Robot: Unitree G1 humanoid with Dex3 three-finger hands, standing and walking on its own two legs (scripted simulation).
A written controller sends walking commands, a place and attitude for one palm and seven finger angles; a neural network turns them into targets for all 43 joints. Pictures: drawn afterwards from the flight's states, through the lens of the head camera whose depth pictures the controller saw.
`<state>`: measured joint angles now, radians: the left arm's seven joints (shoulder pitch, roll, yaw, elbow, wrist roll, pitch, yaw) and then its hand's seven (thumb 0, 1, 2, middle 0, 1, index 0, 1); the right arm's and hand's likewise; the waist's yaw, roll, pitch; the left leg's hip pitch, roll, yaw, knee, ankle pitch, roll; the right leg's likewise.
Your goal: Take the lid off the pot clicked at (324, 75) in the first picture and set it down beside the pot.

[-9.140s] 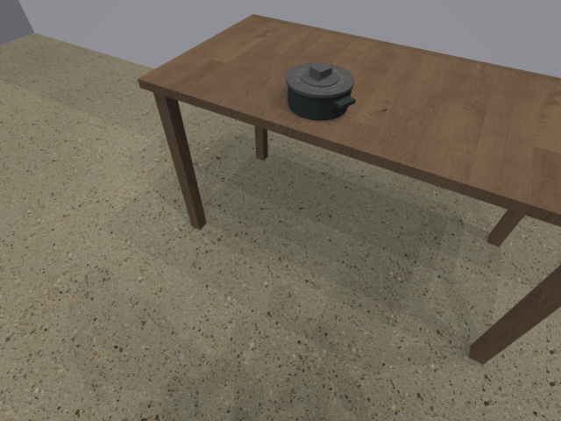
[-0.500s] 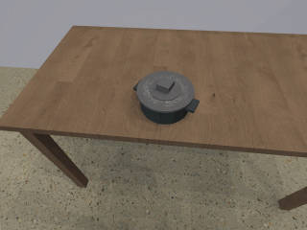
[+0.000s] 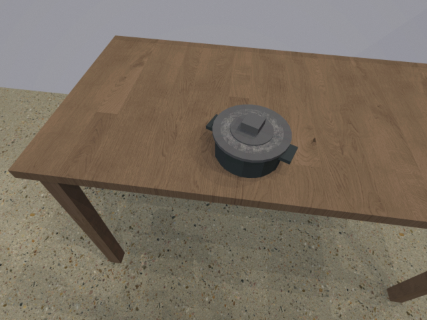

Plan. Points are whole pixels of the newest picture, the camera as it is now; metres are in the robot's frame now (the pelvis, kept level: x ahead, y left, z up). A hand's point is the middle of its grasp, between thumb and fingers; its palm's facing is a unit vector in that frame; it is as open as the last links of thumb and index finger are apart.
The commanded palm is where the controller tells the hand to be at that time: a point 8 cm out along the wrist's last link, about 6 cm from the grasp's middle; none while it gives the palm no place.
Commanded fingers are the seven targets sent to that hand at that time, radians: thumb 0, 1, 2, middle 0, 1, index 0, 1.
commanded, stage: look again from close up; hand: left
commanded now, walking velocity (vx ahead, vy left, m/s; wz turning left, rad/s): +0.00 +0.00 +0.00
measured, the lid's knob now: (253, 123) +0.51 -0.04 +0.07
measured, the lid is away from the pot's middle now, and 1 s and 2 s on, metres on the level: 0.00 0.00 0.00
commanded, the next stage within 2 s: shuffle to correct the standing spot in 1.92 s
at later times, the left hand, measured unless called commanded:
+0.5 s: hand out of the picture -0.06 +0.20 -0.17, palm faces +0.01 -0.98 -0.20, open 7.3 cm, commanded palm none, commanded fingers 0.00 0.90 0.90 -0.20 -0.30 -0.20 -0.30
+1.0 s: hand out of the picture -0.09 +0.18 -0.17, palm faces +0.01 -0.98 -0.19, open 7.3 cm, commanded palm none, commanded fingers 0.00 0.90 0.90 -0.20 -0.30 -0.20 -0.30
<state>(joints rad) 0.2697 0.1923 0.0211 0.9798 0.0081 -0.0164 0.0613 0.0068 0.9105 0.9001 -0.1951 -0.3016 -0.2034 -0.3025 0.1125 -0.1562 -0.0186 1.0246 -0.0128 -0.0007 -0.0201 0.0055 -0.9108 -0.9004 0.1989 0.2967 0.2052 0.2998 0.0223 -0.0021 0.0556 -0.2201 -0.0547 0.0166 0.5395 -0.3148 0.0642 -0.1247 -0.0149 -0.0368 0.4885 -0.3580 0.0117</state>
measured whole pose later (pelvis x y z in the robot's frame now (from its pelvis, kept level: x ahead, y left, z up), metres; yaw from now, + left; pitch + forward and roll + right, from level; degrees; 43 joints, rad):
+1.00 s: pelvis -0.06 +0.02 +0.01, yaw -1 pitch +0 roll +0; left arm 0.34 0.15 -0.01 1.09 0.02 -0.01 0.04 0.01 0.91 0.90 -0.19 -0.30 -0.20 -0.30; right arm 0.24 -0.16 -0.02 1.10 -0.01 0.00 -0.01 0.01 -0.93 -0.90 0.20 0.30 0.20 0.30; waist 0.01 -0.01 0.05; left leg -0.26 -0.07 0.05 0.42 -0.15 0.09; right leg -0.22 -0.04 -0.01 0.46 -0.24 0.03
